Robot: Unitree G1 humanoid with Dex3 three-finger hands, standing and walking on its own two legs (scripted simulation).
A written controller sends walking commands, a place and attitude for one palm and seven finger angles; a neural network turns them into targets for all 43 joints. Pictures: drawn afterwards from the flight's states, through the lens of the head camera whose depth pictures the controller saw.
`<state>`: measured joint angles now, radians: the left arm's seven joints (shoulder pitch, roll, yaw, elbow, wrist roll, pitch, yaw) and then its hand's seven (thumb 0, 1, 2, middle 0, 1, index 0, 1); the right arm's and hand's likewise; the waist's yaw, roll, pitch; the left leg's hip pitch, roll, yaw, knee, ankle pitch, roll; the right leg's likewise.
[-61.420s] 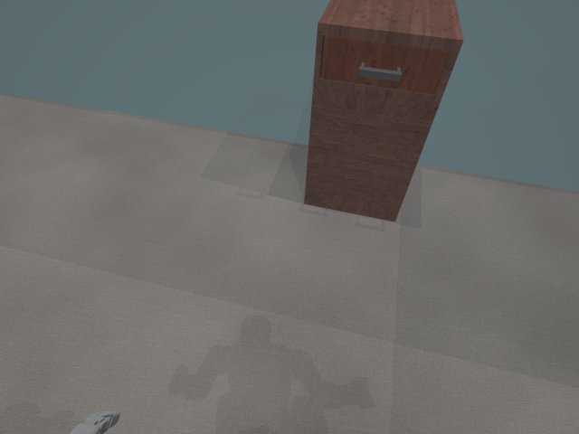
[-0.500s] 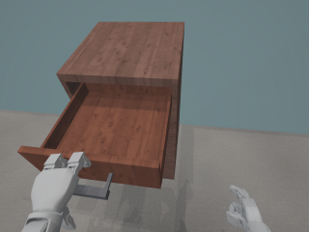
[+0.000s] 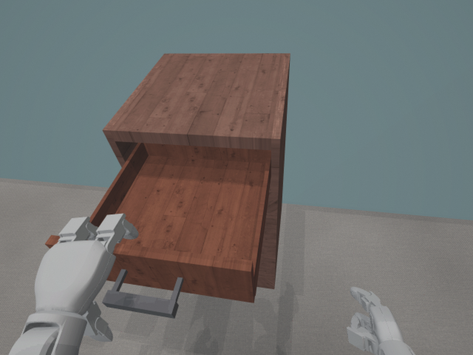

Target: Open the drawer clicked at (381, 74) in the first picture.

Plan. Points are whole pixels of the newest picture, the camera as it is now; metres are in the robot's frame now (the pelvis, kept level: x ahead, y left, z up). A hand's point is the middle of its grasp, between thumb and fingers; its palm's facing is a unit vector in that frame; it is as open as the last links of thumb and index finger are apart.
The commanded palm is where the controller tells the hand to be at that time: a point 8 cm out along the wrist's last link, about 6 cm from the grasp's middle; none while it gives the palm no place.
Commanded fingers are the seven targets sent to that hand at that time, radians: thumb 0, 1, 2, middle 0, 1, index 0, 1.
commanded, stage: lift the hand off the handle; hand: left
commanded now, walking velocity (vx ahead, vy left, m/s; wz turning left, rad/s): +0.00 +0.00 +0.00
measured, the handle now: (145, 291) +0.22 +0.22 -0.04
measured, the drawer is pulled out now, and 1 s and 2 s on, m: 0.30 0.30 0.30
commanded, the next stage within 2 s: draw the hand back to the body in 0.18 s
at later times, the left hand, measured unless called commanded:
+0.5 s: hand (87, 278) +0.18 +0.24 +0.12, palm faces +0.10 -0.08 -0.99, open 13.8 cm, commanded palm +0.14 +0.24 +0.16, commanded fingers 0.00 -0.50 0.30 -0.30 -1.20 -0.30 -1.20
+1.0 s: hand (95, 271) +0.18 +0.22 +0.13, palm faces +0.24 -0.73 -0.64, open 13.7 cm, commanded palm +0.14 +0.26 +0.17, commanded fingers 0.00 -0.25 0.41 -0.28 -1.04 -0.28 -1.04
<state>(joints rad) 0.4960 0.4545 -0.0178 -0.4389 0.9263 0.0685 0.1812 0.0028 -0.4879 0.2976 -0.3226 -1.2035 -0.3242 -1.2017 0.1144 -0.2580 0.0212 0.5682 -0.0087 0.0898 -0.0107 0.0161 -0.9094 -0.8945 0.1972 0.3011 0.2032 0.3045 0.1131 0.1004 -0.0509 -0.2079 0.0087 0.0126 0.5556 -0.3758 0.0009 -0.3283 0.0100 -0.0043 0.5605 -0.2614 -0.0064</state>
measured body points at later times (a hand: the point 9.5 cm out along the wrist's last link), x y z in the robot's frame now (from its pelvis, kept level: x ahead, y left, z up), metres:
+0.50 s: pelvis -0.01 +0.00 +0.01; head -0.01 -0.04 +0.45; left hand +0.17 +0.24 +0.17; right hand +0.22 -0.20 -0.09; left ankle -0.05 +0.12 -0.73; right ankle +0.02 -0.12 -0.73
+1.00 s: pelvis +0.00 +0.00 +0.01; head +0.01 -0.03 +0.46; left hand +0.16 +0.26 +0.17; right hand +0.22 -0.20 -0.07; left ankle -0.05 +0.12 -0.73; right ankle +0.02 -0.12 -0.73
